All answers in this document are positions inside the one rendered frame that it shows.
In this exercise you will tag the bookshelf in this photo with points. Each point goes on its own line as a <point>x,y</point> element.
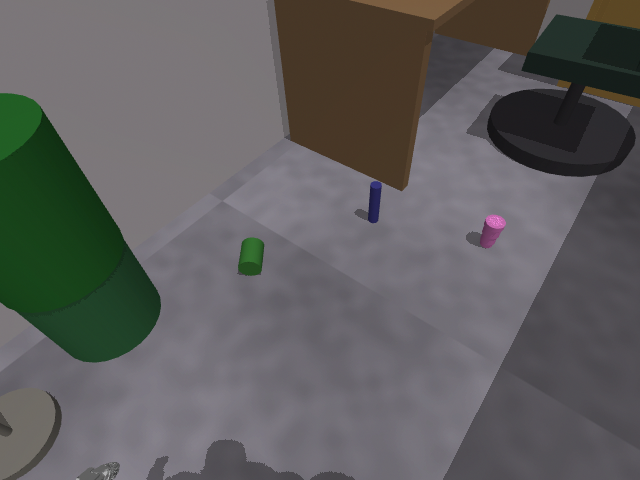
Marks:
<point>618,12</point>

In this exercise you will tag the left robot hand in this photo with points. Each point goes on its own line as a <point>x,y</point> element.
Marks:
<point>104,472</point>

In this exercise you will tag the potted plant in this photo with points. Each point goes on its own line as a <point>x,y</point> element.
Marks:
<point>64,265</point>

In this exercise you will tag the desk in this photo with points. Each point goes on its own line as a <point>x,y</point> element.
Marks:
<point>354,71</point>

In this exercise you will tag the floor lamp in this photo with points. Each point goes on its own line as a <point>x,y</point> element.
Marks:
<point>30,420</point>

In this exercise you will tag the office chair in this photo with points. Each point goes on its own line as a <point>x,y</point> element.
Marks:
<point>564,132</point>

